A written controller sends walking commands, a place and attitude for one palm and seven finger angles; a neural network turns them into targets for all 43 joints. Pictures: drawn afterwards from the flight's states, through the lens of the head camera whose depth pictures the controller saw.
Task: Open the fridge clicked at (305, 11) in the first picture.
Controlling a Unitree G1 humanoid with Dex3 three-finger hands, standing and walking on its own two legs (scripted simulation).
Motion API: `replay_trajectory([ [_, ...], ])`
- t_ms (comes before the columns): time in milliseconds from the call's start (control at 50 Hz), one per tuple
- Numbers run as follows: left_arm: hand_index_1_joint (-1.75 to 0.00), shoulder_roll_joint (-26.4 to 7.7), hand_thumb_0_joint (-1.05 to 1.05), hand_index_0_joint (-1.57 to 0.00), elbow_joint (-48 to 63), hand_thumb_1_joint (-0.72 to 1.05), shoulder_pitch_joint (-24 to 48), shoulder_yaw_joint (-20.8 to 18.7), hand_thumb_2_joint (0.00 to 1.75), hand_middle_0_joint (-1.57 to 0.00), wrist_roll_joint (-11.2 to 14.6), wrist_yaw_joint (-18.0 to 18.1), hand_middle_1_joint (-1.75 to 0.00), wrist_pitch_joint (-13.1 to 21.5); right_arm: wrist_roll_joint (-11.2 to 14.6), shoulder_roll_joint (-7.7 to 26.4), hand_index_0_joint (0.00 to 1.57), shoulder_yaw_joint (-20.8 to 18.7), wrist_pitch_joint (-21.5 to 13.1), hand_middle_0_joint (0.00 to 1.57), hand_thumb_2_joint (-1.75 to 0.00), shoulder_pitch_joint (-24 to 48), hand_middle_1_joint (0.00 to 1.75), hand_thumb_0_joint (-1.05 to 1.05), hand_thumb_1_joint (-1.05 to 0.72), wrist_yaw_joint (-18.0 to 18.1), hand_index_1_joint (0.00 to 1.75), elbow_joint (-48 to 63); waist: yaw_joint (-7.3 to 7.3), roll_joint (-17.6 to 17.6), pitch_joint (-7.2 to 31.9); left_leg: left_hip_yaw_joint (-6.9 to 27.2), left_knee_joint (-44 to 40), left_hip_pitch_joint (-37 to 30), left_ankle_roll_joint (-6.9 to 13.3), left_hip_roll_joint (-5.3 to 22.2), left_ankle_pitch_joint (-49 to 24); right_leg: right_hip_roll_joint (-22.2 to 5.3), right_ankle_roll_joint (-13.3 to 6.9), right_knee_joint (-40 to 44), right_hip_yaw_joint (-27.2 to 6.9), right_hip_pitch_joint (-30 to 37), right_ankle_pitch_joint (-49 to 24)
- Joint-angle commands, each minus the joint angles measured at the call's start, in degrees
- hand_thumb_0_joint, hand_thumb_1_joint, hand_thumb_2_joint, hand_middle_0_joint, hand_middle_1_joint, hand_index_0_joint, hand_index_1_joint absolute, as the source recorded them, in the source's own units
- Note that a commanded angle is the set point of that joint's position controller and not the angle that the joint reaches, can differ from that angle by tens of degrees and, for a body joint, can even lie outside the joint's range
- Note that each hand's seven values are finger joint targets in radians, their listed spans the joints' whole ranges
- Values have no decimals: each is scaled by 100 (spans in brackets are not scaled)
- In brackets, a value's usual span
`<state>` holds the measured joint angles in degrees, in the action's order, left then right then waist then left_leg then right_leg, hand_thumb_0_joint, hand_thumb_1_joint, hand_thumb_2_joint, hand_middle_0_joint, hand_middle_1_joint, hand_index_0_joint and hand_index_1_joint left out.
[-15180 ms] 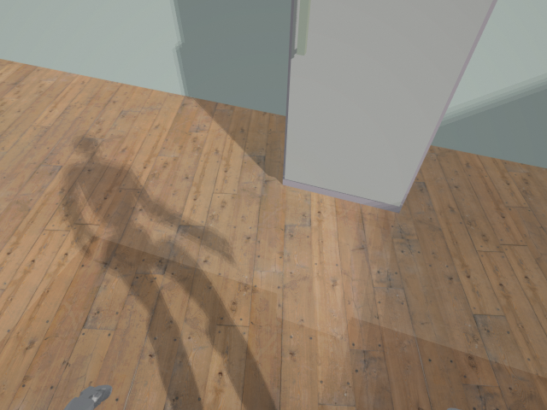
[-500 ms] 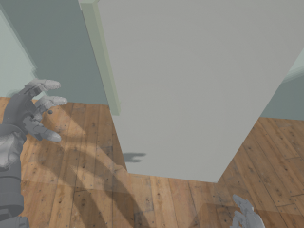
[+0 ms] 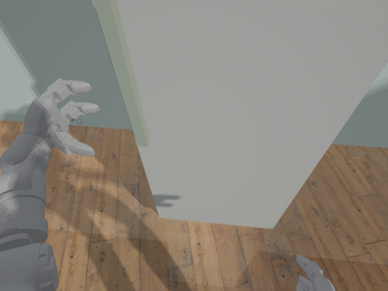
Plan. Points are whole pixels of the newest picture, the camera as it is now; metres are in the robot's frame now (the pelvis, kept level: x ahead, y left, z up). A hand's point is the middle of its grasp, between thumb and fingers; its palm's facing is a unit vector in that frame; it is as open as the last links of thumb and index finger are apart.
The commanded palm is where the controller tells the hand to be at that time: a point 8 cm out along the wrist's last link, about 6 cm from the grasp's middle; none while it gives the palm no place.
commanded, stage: move the hooked fingers beside the handle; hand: left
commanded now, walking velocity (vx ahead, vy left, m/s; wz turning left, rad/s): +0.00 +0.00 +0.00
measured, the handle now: (132, 83) +0.51 +0.16 +0.16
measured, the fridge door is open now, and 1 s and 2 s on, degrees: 0 0 0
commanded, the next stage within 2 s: feel for the door with the fingertips in 1.38 s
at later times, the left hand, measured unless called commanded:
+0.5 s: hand (100, 106) +0.44 +0.22 +0.15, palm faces -0.04 -1.00 -0.02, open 14.0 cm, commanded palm +0.42 +0.27 +0.15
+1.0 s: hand (100, 104) +0.44 +0.22 +0.15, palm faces -0.04 -1.00 -0.02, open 14.0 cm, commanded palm +0.42 +0.27 +0.14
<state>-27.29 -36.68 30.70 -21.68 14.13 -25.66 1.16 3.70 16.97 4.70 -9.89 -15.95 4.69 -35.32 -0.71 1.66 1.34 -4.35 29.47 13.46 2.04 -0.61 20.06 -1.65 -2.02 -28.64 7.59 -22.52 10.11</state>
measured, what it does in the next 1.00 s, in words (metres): stands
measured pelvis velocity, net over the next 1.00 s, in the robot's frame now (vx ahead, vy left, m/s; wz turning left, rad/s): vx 0.01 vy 0.00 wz -0.02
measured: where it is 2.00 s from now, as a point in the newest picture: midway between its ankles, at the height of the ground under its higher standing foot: outside the picture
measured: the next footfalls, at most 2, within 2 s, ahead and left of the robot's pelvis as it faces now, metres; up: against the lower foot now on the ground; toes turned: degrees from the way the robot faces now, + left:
none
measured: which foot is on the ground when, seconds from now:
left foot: down 0.00-1.00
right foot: down 0.00-1.00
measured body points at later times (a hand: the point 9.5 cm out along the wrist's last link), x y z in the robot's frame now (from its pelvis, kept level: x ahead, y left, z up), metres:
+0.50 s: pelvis +0.01 +0.00 +0.00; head +0.05 -0.01 +0.45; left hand +0.44 +0.27 +0.15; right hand +0.09 -0.26 -0.11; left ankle -0.05 +0.09 -0.73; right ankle +0.05 -0.10 -0.73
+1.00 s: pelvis +0.01 +0.00 +0.00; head +0.05 -0.01 +0.45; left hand +0.44 +0.27 +0.16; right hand +0.07 -0.27 -0.12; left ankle -0.05 +0.09 -0.73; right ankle +0.05 -0.10 -0.73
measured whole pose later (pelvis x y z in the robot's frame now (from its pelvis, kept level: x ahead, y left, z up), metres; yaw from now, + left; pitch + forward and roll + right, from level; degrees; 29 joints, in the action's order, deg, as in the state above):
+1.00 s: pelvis +0.01 +0.00 +0.00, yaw -1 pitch +8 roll +0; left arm -28.0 -49.0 39.3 -23.2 11.5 -23.0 8.6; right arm 3.0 17.5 2.9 -2.9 -21.8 3.0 -35.9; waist -3.6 1.5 3.1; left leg -5.3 30.9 18.0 2.1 0.1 21.0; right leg -0.8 -2.1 -29.3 6.5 -27.2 10.2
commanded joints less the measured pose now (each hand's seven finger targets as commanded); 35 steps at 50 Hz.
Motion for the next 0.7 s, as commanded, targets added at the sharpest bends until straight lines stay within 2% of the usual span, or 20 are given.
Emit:
replay_trajectory([
  [0, -120, -1714, 0, -30, 1086, -50, 1991, -383, 30, -30, 13, 51, -120, 272, 2, 824, 20, -388, -183, 20, -90, 11, 30, 0, -90, -21, 30, 763, 60, 179, 1715, 484, -366, 326, -140, 129, -2316, -42, -44, -49, -566, 1623, -1629],
  [60, -120, -1619, 0, -30, 1144, -50, 2424, -317, 30, -30, 69, 71, -120, 404, 10, 822, 20, -416, -148, 20, -90, -73, 30, 0, -90, -9, 30, 748, -73, -16, 1891, 489, -356, 306, -117, 135, -2166, -12, -1, -35, -584, 1611, -1570],
  [100, -120, -1780, 0, -30, 1300, -50, 2622, -439, 30, -30, 94, 101, -120, 542, -11, 826, 20, -422, -127, 20, -90, -118, 30, 0, -90, -2, 30, 747, -46, -45, 2030, 510, -337, 224, -122, 146, -2266, 5, -17, -53, -587, 1686, -1629],
  [120, -120, -1669, 0, -30, 1398, -50, 2809, -331, 30, -30, 100, 96, -120, 595, -4, 812, 20, -425, -128, 20, -90, -129, 30, 0, -90, 4, 30, 726, -91, 156, 2177, 501, -334, 111, -132, 134, -2415, 6, -13, -62, -612, 1732, -1742],
  [180, -120, -1492, 0, -30, 930, -50, 2906, -173, 30, -30, 26, 161, -120, 589, -5, 807, 20, -434, -106, 20, -90, -264, 30, 0, -90, 22, 30, 576, -172, 392, 1880, 522, -326, 82, -191, 147, -2362, 15, -15, -2, -564, 1369, -1531],
  [240, -120, -1573, 0, -30, 473, -50, 2984, -187, 30, -30, -56, 206, -120, 523, -5, 867, 20, -440, -26, 20, -90, -381, 30, 0, -90, 2, 30, 486, -225, 43, 1757, 525, -360, 310, -151, 142, -2190, 13, -3, -2, -534, 1378, -1500],
  [260, -120, -1434, 0, -30, 429, -50, 2975, -81, 30, -30, -67, 210, -120, 515, -9, 862, 20, -445, -8, 20, -90, -383, 30, 0, -90, -6, 30, 500, -216, 81, 1796, 524, -361, 298, -143, 138, -2201, 6, -12, -18, -536, 1359, -1497],
  [340, -120, -1637, 0, -30, 394, -50, 3027, -236, 30, -30, -98, 263, -120, 607, -26, 869, 20, -462, 80, 20, -90, -438, 30, 0, -90, -47, 30, 537, -142, 134, 2079, 498, -305, 327, -146, 138, -2451, -2, -18, -95, -585, 1578, -1790],
  [360, -120, -1528, 0, -30, 284, -50, 3154, -137, 30, -30, -102, 271, -120, 633, -31, 863, 20, -448, 94, 20, -90, -446, 30, 0, -90, -46, 30, 531, -193, 188, 1978, 496, -307, 369, -156, 139, -2389, -4, -24, -90, -576, 1486, -1745],
  [380, -120, -1626, 0, -30, 144, -50, 3324, -204, 30, -30, -115, 304, -120, 682, -38, 884, 20, -452, 111, 20, -90, -490, 30, 0, -90, -47, 30, 490, -243, -47, 1902, 502, -307, 463, -131, 145, -2179, 6, -11, -68, -577, 1454, -1647],
  [440, -120, -1945, 0, -30, -125, -50, 3472, -426, 30, -30, -168, 339, -120, 811, -36, 917, 20, -457, 188, 20, -90, -580, 30, 0, -90, -42, 30, 473, -240, -158, 1935, 479, -310, 643, -82, 129, -2086, 6, 0, -115, -618, 1585, -1694],
  [460, -120, -1753, 0, -30, -178, -50, 3635, -242, 30, -30, -181, 330, -120, 849, -42, 900, 20, -446, 200, 20, -90, -578, 30, 0, -90, -39, 30, 473, -280, 16, 1927, 459, -307, 632, -79, 124, -2025, -2, 0, -115, -628, 1493, -1629],
  [520, -120, -1919, 0, -30, -318, -50, 4064, -248, 30, -30, -290, 340, -120, 991, -57, 913, 20, -468, 242, 20, -90, -737, 30, 0, -90, -36, 30, 384, -357, 266, 2139, 466, -224, 522, -81, 121, -2163, 15, -7, -149, -657, 1459, -1706],
  [540, -120, -1806, 0, -30, -294, -50, 4160, -117, 30, -30, -303, 319, -120, 1037, -59, 897, 20, -466, 240, 20, -90, -751, 30, 0, -90, -38, 30, 389, -379, 401, 2189, 479, -205, 440, -99, 120, -2227, 20, -9, -156, -651, 1387, -1704],
  [560, -120, -1804, 0, -30, -416, -50, 4143, -148, 30, -30, -298, 317, -120, 1066, -66, 905, 20, -472, 249, 20, -90, -793, 30, 0, -90, -37, 30, 367, -380, 307, 2211, 494, -194, 457, -113, 130, -2243, 26, -10, -158, -638, 1380, -1702],
  [580, -120, -1764, 0, -30, -480, -50, 4036, -134, 30, -30, -289, 294, -120, 1094, -67, 911, 20, -481, 258, 20, -90, -810, 30, 0, -90, -42, 30, 365, -354, 400, 2274, 480, -172, 435, -106, 128, -2262, 27, -14, -167, -643, 1366, -1695],
  [600, -120, -1747, 0, -30, -540, -50, 4007, -126, 30, -30, -266, 261, -120, 1104, -86, 932, 20, -486, 282, 20, -90, -848, 30, 0, -90, -52, 30, 388, -364, 209, 2317, 496, -159, 453, -107, 149, -2367, 34, -23, -201, -622, 1410, -1796],
  [620, -120, -1842, 0, -30, -583, -50, 3862, -273, 30, -30, -221, 231, -120, 1113, -76, 942, 20, -500, 296, 20, -90, -858, 30, 0, -90, -59, 30, 375, -324, 159, 2397, 485, -150, 492, -102, 146, -2427, 42, -13, -207, -640, 1519, -1895],
  [640, -120, -1929, 0, -30, -669, -50, 3650, -376, 30, -30, -195, 209, -120, 1095, -71, 964, 20, -503, 321, 20, -90, -869, 30, 0, -90, -70, 30, 398, -275, -68, 2409, 492, -161, 614, -87, 141, -2388, 42, -6, -228, -640, 1612, -1940],
  [680, -120, -1840, 0, -30, -887, -50, 3518, -329, 30, -30, -179, 182, -120, 1044, -49, 977, 20, -494, 374, 20, -90, -829, 30, 0, -90, -80, 30, 428, -299, -218, 2121, 448, -207, 899, -56, 128, -2060, 24, 9, -214, -631, 1548, -1827],
])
